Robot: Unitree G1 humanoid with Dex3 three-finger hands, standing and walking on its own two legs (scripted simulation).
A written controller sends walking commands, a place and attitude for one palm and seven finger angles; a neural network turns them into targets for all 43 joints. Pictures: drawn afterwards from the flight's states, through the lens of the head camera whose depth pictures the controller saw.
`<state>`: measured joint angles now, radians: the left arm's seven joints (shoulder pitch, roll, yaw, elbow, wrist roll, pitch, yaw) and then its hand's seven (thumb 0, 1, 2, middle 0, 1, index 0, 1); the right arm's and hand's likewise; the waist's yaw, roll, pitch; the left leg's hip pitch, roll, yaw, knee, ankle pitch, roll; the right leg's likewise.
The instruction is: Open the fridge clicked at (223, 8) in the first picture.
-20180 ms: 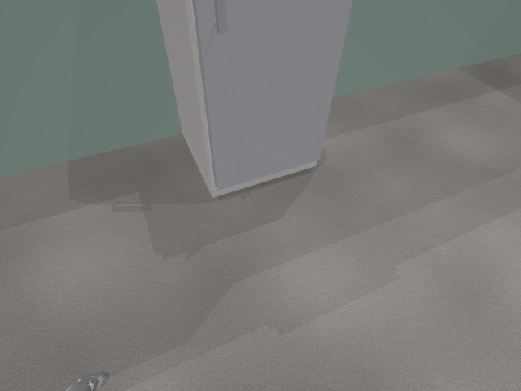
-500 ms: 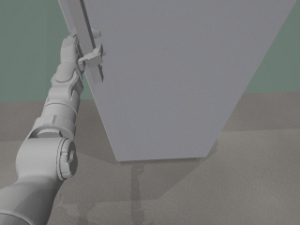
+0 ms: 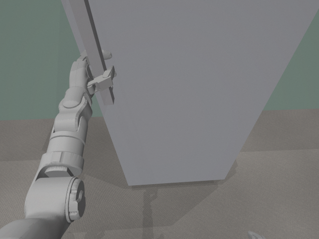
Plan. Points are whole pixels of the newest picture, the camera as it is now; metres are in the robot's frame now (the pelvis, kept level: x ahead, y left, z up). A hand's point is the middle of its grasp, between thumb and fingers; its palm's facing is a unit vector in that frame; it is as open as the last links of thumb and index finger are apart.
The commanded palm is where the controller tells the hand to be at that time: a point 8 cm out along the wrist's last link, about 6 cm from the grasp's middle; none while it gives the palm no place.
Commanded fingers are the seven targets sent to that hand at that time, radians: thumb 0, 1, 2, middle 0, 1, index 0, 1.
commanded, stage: pull the door a little, standing still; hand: left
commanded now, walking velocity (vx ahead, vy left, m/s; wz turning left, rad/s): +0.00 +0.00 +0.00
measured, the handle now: (92, 35) +0.50 +0.16 +0.27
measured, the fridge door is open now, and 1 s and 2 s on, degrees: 2 28 59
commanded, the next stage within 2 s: walk backward, drawing the door open in 0.30 s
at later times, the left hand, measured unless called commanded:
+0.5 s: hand (109, 107) +0.35 +0.11 +0.18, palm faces +0.04 -0.99 -0.10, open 6.6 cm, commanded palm +0.32 +0.18 +0.18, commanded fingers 0.00 0.90 0.90 -0.45 -1.40 -0.45 -1.40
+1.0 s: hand (138, 165) +0.22 +0.04 +0.18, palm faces +0.08 -0.98 -0.16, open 7.3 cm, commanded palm +0.19 +0.10 +0.18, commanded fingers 0.00 0.90 0.90 -0.45 -1.40 -0.45 -1.40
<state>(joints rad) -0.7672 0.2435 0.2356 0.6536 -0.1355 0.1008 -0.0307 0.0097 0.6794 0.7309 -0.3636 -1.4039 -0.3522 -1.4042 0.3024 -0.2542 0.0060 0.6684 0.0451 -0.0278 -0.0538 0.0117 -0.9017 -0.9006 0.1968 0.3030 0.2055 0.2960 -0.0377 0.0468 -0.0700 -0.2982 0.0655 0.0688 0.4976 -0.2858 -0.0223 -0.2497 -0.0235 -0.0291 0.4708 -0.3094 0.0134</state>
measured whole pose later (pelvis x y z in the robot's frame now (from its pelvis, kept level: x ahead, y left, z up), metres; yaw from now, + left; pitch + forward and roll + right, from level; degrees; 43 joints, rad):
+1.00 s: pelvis -0.11 -0.07 +0.00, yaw +7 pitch -1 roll +0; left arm -0.17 0.16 -0.01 -0.21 -0.07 0.00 0.10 -0.08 0.57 0.64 -0.46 -1.40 -0.21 -1.36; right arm 0.15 -0.17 0.02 0.62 0.02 0.05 -0.07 0.01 -0.90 -0.90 0.20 0.30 0.21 0.30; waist -0.07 0.09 0.12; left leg -0.37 0.08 -0.06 0.54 -0.23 -0.01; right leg -0.29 0.04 -0.11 0.50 -0.20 -0.09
